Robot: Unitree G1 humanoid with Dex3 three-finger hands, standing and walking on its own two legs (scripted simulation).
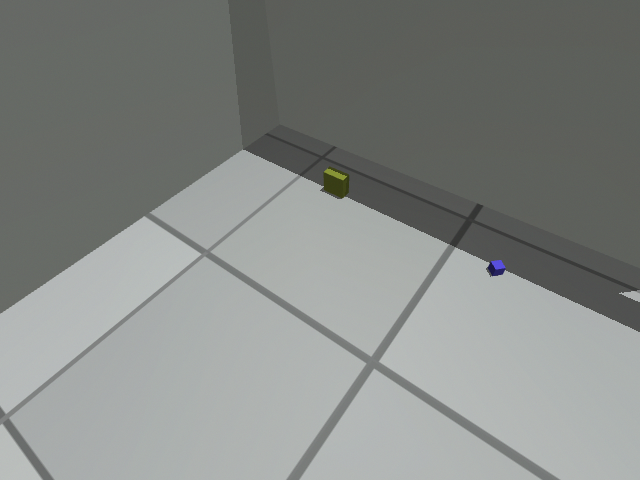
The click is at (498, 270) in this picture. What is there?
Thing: cube
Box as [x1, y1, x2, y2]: [488, 260, 505, 275]
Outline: 500,260 490,262 488,268 492,275 502,274 505,267
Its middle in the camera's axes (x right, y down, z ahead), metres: +0.70 +0.12 +1.54
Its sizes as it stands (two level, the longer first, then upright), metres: 0.042 0.042 0.042
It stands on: the floor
